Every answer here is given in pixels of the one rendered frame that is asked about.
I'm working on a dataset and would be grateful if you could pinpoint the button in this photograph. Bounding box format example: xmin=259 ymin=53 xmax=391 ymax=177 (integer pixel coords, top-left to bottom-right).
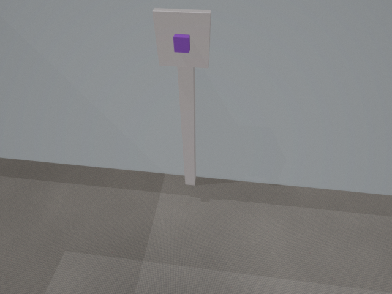
xmin=173 ymin=34 xmax=190 ymax=53

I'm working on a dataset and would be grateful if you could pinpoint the panel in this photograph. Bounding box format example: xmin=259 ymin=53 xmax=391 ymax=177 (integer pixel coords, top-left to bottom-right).
xmin=153 ymin=8 xmax=211 ymax=185

